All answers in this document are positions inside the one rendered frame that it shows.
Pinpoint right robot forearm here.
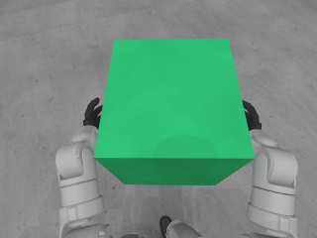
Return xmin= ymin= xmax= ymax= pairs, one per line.
xmin=247 ymin=129 xmax=298 ymax=238

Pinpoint robot right shin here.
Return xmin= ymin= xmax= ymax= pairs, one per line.
xmin=166 ymin=219 xmax=181 ymax=233

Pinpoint carton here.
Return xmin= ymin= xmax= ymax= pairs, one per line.
xmin=93 ymin=39 xmax=255 ymax=185

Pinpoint left robot upper arm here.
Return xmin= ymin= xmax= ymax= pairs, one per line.
xmin=64 ymin=222 xmax=116 ymax=238

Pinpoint left robot forearm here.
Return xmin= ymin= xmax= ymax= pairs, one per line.
xmin=55 ymin=125 xmax=105 ymax=238

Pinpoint robot right thigh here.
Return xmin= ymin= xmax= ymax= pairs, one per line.
xmin=165 ymin=222 xmax=203 ymax=238

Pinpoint robot right hand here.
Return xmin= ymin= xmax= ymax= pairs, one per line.
xmin=242 ymin=100 xmax=262 ymax=131

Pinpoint robot left hand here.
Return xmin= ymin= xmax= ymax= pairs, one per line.
xmin=83 ymin=97 xmax=103 ymax=130

